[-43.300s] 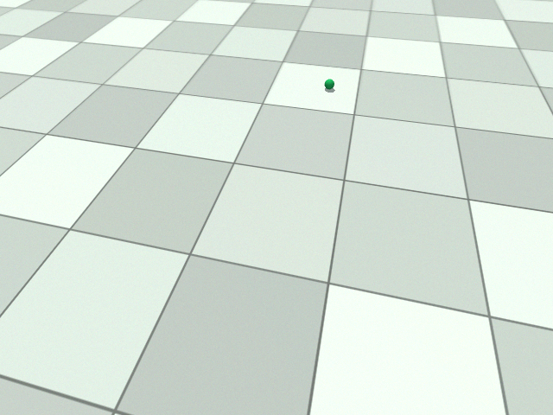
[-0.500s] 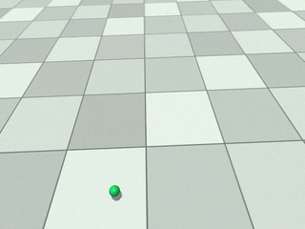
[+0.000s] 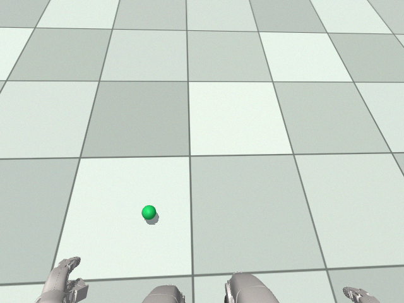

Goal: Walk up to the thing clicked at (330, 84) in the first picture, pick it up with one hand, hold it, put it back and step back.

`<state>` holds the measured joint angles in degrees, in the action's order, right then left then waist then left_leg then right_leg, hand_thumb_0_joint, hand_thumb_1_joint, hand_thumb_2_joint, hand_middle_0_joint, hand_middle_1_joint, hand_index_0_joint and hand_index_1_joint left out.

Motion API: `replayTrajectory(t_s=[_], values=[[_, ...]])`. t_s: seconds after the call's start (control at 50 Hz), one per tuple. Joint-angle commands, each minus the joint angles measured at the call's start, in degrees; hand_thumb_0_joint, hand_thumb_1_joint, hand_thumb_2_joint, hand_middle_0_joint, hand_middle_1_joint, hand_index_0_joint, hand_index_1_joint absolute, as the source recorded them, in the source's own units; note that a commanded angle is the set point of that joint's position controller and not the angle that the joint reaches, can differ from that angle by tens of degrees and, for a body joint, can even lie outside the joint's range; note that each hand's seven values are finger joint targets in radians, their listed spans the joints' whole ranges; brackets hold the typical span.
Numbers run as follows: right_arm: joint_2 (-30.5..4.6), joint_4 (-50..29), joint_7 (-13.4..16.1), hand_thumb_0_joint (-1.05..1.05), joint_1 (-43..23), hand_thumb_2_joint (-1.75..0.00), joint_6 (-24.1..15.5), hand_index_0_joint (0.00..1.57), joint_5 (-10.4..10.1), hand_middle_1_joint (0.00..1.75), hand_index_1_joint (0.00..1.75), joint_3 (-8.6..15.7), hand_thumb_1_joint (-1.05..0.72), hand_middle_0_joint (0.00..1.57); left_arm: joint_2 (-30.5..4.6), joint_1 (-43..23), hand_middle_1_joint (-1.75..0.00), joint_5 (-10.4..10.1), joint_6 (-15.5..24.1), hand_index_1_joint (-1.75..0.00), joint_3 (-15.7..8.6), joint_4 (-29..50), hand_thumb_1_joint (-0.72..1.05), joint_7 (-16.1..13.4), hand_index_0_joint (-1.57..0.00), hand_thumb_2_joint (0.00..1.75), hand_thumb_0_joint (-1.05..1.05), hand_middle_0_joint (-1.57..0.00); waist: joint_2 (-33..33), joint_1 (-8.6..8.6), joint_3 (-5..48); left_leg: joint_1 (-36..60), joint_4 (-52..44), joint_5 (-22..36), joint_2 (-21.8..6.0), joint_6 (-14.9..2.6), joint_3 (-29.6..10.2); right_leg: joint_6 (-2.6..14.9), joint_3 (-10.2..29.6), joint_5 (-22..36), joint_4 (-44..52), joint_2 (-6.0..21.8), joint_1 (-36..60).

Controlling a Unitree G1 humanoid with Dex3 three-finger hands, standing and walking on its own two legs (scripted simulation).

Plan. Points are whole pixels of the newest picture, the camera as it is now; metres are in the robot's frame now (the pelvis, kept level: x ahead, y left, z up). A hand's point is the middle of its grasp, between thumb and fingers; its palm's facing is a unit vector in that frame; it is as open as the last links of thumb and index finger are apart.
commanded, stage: step back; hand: left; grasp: from above
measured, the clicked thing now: (148, 212) +0.49 +0.23 -0.72
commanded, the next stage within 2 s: none
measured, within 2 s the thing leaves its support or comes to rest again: neither
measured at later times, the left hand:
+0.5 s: hand out of the picture +0.03 +0.25 -0.13, palm faces -0.07 -0.91 -0.40, open 7.4 cm
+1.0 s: hand out of the picture -0.11 +0.28 -0.15, palm faces -0.02 -0.94 -0.35, open 7.4 cm
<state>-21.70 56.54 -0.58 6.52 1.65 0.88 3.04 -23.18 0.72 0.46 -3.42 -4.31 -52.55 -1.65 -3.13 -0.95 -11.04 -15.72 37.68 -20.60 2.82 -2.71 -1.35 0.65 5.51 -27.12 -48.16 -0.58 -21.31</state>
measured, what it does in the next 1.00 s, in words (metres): walks backwards: right foot, then left foot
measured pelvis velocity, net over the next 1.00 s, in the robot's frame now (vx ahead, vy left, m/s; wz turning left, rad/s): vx -0.22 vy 0.02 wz -0.04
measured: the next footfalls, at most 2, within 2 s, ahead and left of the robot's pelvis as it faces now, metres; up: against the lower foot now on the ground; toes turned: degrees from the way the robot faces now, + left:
right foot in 0.36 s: -0.04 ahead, -0.12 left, +0.00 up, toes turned -1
left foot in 0.74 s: -0.14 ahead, +0.13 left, +0.00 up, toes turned -4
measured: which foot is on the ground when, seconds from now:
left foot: down 0.00-0.40, up 0.42-0.72, down 0.74-1.00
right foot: up 0.00-0.34, down 0.36-0.76, up 0.78-1.00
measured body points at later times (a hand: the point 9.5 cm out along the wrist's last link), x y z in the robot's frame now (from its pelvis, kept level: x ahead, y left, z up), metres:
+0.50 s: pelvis -0.08 -0.01 +0.01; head -0.04 -0.02 +0.45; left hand +0.03 +0.30 -0.10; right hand +0.00 -0.32 -0.12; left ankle -0.07 +0.11 -0.67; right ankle -0.08 -0.11 -0.72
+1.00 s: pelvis -0.22 +0.02 +0.01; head -0.16 +0.05 +0.46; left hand -0.11 +0.33 -0.12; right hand -0.12 -0.29 -0.08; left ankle -0.18 +0.13 -0.72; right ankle -0.29 -0.14 -0.63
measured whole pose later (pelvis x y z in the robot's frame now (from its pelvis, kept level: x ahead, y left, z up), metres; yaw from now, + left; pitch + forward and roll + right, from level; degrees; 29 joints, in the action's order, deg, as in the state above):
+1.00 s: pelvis -0.22 +0.02 +0.01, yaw -3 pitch -1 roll -2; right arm -19.7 48.8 0.5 8.0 1.0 1.5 1.8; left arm -23.1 9.9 0.8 -4.3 -5.5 -46.6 -0.8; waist -3.1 0.8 -9.5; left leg -16.8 30.9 -12.9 -1.1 -0.9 -1.7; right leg -1.1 9.7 -28.1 -66.7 -6.5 -23.0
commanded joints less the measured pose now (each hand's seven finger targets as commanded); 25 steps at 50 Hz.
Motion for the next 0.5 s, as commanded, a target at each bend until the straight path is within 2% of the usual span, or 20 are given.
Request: replayTrajectory(t_s=[0.0, 0.04, 0.06, 0.08, 0.12, 0.14, 0.18, 0.2, 0.22, 0.28, 0.3, 0.32, 0.34, 0.36, 0.38, 0.4, 0.42, 0.44, 0.46, 0.48], values=[[-16.4, -5.9, 2.2, 0.0, 0.5, -0.9, -1.5, 0.2, 0.4, 0.3, 0.3, 4.2, -0.9, 0.2, -8.3, 2.9, -0.3, -0.2, 0.6, -0.3, -1.5, 4.6, 0.9, -1.2, -0.2, 0.9, 0.0, -0.2, 13.0, -0.27, 14.0, 10.8, -14.1, 49.0, -20.4, -9.28, -20.2, 1.54, 7.4, -8.8, -18.7, -5.3, -5.9], [-13.7, -7.1, 2.7, 0.0, -2.1, -0.9, -1.5, 0.2, 1.0, 0.3, 0.3, 3.6, -0.9, 0.2, -9.1, 5.2, -0.3, -0.8, 0.5, -0.3, -1.6, 4.1, 0.9, -0.9, -0.2, 0.9, 0.0, -0.2, 12.3, 1.75, 13.7, 12.5, -11.9, 46.4, -14.9, -6.45, -12.1, 0.93, 6.9, -2.9, -19.7, -5.2, -7.2], [-12.7, -7.6, 3.0, 0.0, -2.0, -0.9, -1.6, 0.2, 0.7, 0.3, 0.3, 3.2, -0.9, 0.2, -9.1, 6.6, -0.3, -0.6, 0.6, -0.3, -1.8, 4.3, 0.9, -0.8, -0.2, 0.9, 0.0, -0.2, 11.9, 1.86, 14.7, 15.3, -11.0, 45.9, -15.2, -7.86, -11.8, 0.39, 5.7, -1.7, -19.8, -5.1, -8.0], [-12.2, -8.0, 3.1, 0.0, -0.8, -0.9, -1.6, 0.2, 0.4, 0.3, 0.3, 3.2, -0.9, 0.2, -9.2, 6.5, -0.3, -0.2, 0.7, -0.3, -1.9, 4.4, 0.9, -0.7, -0.2, 0.9, 0.0, -0.2, 10.6, 1.19, 14.9, 15.9, -10.6, 45.9, -14.9, -7.62, -11.1, -0.17, 4.8, -1.0, -19.4, -5.2, -7.8], [-12.0, -8.0, 3.2, 0.0, 2.1, -0.9, -1.5, 0.2, 0.2, 0.3, 0.3, 3.3, -0.9, 0.2, -9.0, 4.9, -0.3, 0.1, 1.1, -0.3, -2.1, 5.6, 0.9, -0.5, -0.2, 0.9, 0.0, -0.2, 9.7, -0.69, 14.2, 17.5, -10.0, 45.9, -15.4, -9.1, -11.8, -1.59, 3.9, -1.4, -14.1, -4.5, -7.4], [-12.2, -8.1, 3.2, 0.0, 2.7, -0.9, -1.5, 0.2, 0.1, 0.3, 0.3, 3.5, -0.9, 0.2, -8.7, 4.4, -0.3, 0.2, 1.3, -0.3, -2.0, 6.2, 0.9, -0.5, -0.2, 0.9, 0.0, -0.2, 9.5, -1.29, 14.1, 18.4, -9.7, 45.1, -16.2, -10.25, -11.9, -1.75, 3.4, -1.3, -11.4, -4.0, -7.7], [-12.8, -8.7, 3.1, 0.0, 4.0, -0.9, -1.4, 0.2, 0.1, 0.3, 0.3, 3.6, -0.9, 0.2, -8.8, 4.3, -0.3, 0.2, 1.6, -0.3, -2.3, 7.0, 0.9, -0.3, -0.2, 0.9, 0.0, -0.2, 9.4, -2.25, 13.7, 18.0, -9.3, 44.2, -16.6, -11.01, -12.1, -1.96, 2.1, -1.6, -6.3, -3.3, -6.2], [-13.0, -8.7, 3.1, 0.0, 4.4, -0.9, -1.3, 0.2, 0.1, 0.3, 0.3, 3.8, -0.9, 0.2, -8.7, 4.2, -0.3, 0.3, 1.7, -0.3, -2.3, 7.1, 0.9, -0.2, -0.2, 0.9, 0.0, -0.2, 9.4, -2.63, 13.9, 17.9, -9.1, 43.3, -16.3, -10.83, -11.9, -1.77, 1.6, -1.1, -3.4, -2.9, -5.3], [-13.5, -9.3, 3.0, 0.0, 3.9, -0.9, -1.2, 0.2, 0.1, 0.3, 0.3, 3.8, -0.9, 0.2, -8.5, 5.5, -0.3, 0.3, 1.7, -0.3, -2.5, 7.0, 0.9, -0.1, -0.2, 0.9, 0.0, -0.2, 10.1, -2.13, 14.5, 17.2, -8.9, 41.6, -16.6, -10.86, -11.8, -1.52, 0.5, -0.8, -0.8, -2.1, -3.5], [-14.0, -10.5, 2.4, 0.0, 1.9, -0.9, -0.9, 0.2, 0.0, 0.3, 0.3, 3.8, -0.9, 0.2, -8.4, 8.1, -0.3, 0.7, 2.0, -0.3, -2.7, 6.3, 0.9, 0.3, -0.2, 0.9, 0.0, -0.2, 11.4, -1.25, 16.0, 12.3, -8.4, 34.2, -15.5, -9.26, -11.5, -0.17, -2.6, 2.0, 8.0, -1.3, 3.1], [-14.1, -10.7, 2.3, 0.0, 0.6, -0.9, -0.8, 0.2, -0.1, 0.3, 0.3, 3.7, -0.9, 0.2, -8.0, 10.2, -0.3, 0.8, 2.2, -0.3, -2.8, 5.6, 0.9, 0.4, -0.2, 0.9, 0.0, -0.2, 11.2, 0.12, 16.3, 10.4, -7.7, 31.1, -15.6, -8.75, -11.3, 0.37, -3.2, 5.8, 13.1, -0.9, 6.0], [-14.2, -11.0, 2.1, 0.0, -1.4, -0.9, -0.6, 0.2, -0.5, 0.3, 0.3, 3.6, -0.9, 0.2, -7.5, 13.1, -0.3, 1.0, 2.4, -0.3, -2.9, 4.4, 0.9, 0.4, -0.2, 0.9, 0.0, -0.2, 10.9, 2.06, 16.8, 7.6, -5.7, 29.7, -15.6, -7.62, -10.8, 1.26, -3.7, 12.0, 19.8, -0.4, 10.5], [-13.1, -11.1, 2.0, 0.0, -1.6, -0.9, -0.4, 0.2, -0.8, 0.3, 0.3, 3.2, -0.9, 0.2, -8.5, 13.7, -0.3, 1.2, 2.8, -0.3, -3.1, 4.3, 0.9, 0.3, -0.2, 0.9, 0.0, -0.2, 7.7, 2.2, 17.3, 4.3, -3.5, 25.4, -12.9, -5.29, -9.2, 2.27, -1.4, 19.0, 23.3, 0.6, 14.0], [-11.6, -11.4, 1.9, 0.0, -1.8, -0.9, -0.5, 0.2, -1.4, 0.3, 0.3, 2.8, -0.9, 0.2, -11.4, 13.3, -0.3, 1.9, 3.1, -0.3, -3.8, 4.8, 0.9, 0.3, -0.2, 0.9, 0.0, -0.2, 1.1, 1.97, 17.7, -3.6, 1.3, 17.1, -8.6, -2.15, -6.9, 5.1, 8.2, 26.9, 22.5, 7.0, 17.4], [-9.4, -11.6, 1.9, 0.0, -1.8, -0.9, -0.3, 0.2, -1.5, 0.3, 0.3, 2.0, -0.9, 0.2, -14.4, 10.5, -0.3, 1.4, 3.1, -0.3, -4.6, 6.0, 0.9, 0.5, -0.2, 0.9, 0.0, -0.2, -8.1, 1.75, 13.1, -10.8, 9.5, -0.1, 1.0, 1.55, -2.4, 10.79, 17.8, 29.3, 27.2, 14.9, 15.6], [-10.3, -11.2, 2.5, 0.0, -1.7, -0.9, 0.2, 0.2, -1.1, 0.3, 0.3, 2.7, -0.9, 0.2, -17.8, 6.9, -0.3, 1.6, 3.1, -0.3, -4.8, 8.1, 0.9, 0.4, -0.2, 0.9, 0.0, -0.2, -12.5, 3.12, 10.3, -7.6, 23.9, -16.0, 3.8, 2.68, -3.7, 19.12, 26.7, 32.9, 29.8, 24.2, 4.6], [-12.0, -10.0, 2.5, 0.0, 0.2, -0.9, 0.3, 0.2, -0.9, 0.3, 0.3, 3.1, -0.9, 0.2, -15.7, 5.6, -0.3, 1.5, 3.3, -0.3, -4.7, 9.4, 0.9, 0.3, -0.2, 0.9, 0.0, -0.2, -8.9, 1.88, 7.9, -6.7, 29.1, -15.7, 2.2, 3.07, -7.0, 19.53, 26.6, 35.0, 29.0, 24.0, 1.7], [-12.3, -9.1, 2.1, 0.0, 1.8, -0.9, 0.2, 0.2, -1.0, 0.3, 0.3, 2.9, -0.9, 0.2, -13.6, 5.0, -0.3, 1.0, 3.2, -0.3, -4.4, 9.8, 0.9, 0.3, -0.2, 0.9, 0.0, -0.2, -6.4, 1.16, 7.0, -5.9, 30.1, -13.1, 2.4, 2.97, -7.8, 17.53, 21.1, 35.1, 28.7, 21.0, 0.5], [-11.6, -8.7, 2.0, 0.0, 2.4, -0.9, 0.2, 0.2, -1.5, 0.3, 0.3, 2.5, -0.9, 0.2, -11.9, 3.7, -0.3, 0.7, 3.3, -0.3, -4.1, 10.4, 0.9, 0.1, -0.2, 0.9, 0.0, -0.2, -3.7, 0.55, 7.0, -7.0, 30.8, -10.2, 4.2, 2.65, -8.7, 14.71, 13.7, 36.4, 27.5, 16.2, 2.5], [-10.7, -8.3, 2.1, 0.0, 3.3, -0.9, 0.1, 0.2, -1.4, 0.3, 0.3, 2.3, -0.9, 0.2, -11.3, 2.1, -0.3, 0.9, 3.2, -0.3, -4.0, 10.5, 0.9, 0.0, -0.2, 0.9, 0.0, -0.2, -4.0, -0.43, 7.2, -8.5, 31.8, -8.8, 5.2, 2.79, -8.4, 12.34, 10.1, 36.4, 26.6, 13.6, 3.7]])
